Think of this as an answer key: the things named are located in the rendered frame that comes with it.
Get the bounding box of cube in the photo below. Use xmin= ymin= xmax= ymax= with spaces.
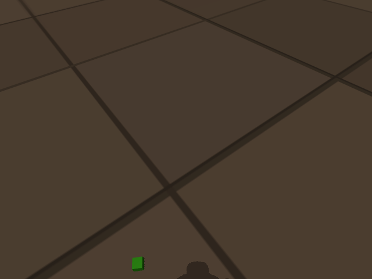
xmin=132 ymin=257 xmax=144 ymax=271

